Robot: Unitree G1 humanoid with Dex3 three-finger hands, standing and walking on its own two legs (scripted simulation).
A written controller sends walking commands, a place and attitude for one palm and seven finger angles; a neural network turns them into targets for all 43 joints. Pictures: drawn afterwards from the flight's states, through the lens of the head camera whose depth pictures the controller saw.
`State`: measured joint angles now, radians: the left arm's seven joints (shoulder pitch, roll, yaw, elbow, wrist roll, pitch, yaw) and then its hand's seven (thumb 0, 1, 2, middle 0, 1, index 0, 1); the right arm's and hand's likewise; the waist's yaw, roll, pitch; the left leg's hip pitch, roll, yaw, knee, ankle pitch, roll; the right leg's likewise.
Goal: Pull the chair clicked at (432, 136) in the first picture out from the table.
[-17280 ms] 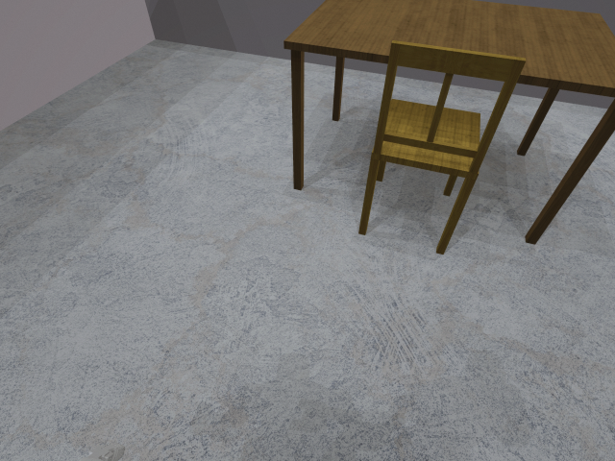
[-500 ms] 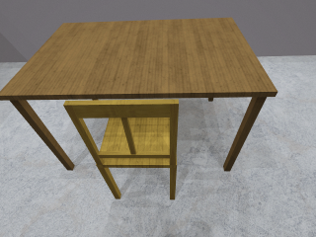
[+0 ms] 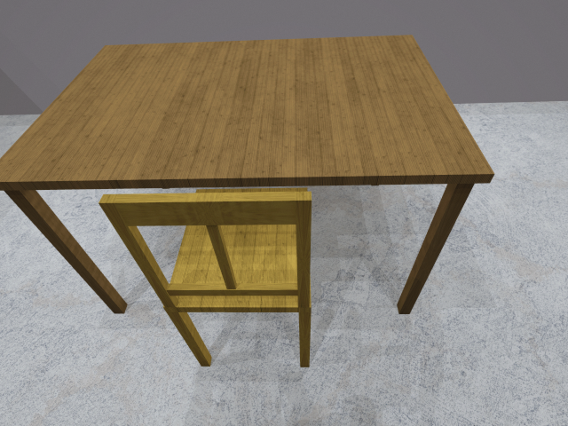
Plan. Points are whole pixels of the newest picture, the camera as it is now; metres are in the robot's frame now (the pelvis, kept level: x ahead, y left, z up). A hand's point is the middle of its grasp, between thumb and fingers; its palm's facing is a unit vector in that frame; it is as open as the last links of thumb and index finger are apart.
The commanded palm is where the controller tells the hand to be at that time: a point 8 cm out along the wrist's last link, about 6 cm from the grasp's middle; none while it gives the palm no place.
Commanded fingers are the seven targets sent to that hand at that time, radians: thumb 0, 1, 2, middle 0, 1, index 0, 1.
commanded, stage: look again from close up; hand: left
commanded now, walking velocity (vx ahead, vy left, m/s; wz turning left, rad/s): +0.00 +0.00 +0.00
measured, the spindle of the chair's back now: (223, 257) +0.47 +0.16 -0.12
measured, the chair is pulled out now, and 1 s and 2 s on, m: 0.00 0.00 0.00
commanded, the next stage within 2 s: none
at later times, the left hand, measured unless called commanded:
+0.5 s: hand out of the picture +0.02 +0.16 -0.17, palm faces +0.03 -0.98 -0.22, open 7.3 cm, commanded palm none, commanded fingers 0.00 0.90 0.90 -0.20 -0.30 -0.20 -0.30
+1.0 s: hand out of the picture +0.01 +0.16 -0.17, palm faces +0.03 -0.98 -0.19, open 7.3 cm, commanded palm none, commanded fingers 0.00 0.90 0.90 -0.20 -0.30 -0.20 -0.30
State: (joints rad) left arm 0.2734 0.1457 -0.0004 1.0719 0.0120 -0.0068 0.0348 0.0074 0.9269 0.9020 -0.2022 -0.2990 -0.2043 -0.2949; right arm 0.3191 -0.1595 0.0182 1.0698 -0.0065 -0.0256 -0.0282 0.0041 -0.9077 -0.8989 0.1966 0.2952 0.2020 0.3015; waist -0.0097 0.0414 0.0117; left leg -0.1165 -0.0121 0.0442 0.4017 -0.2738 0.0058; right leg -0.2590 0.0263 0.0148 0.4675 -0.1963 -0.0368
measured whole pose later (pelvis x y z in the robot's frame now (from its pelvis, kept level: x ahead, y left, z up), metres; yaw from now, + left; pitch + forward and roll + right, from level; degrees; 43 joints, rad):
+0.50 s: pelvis +0.02 -0.01 +0.00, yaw +1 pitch -1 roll +0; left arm 0.29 0.15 -0.01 1.10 0.01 -0.02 0.04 0.01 0.92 0.90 -0.20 -0.30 -0.20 -0.29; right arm 0.32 -0.15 0.02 1.12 0.00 -0.03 -0.03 0.00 -0.91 -0.90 0.20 0.30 0.20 0.30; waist -0.01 0.02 0.01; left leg -0.07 0.02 0.03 0.38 -0.29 -0.02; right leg -0.20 0.05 -0.01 0.43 -0.21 -0.06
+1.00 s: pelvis +0.02 +0.00 +0.00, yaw +1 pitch -1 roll +0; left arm 0.31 0.14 -0.01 1.10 0.01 -0.01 0.04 0.01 0.92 0.90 -0.20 -0.30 -0.20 -0.29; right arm 0.36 -0.12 0.02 1.15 0.00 -0.03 -0.04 0.00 -0.91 -0.90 0.20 0.30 0.20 0.30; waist -0.01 0.00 0.01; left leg -0.08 0.01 0.03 0.39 -0.29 0.00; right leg -0.20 0.05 0.00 0.42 -0.20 -0.05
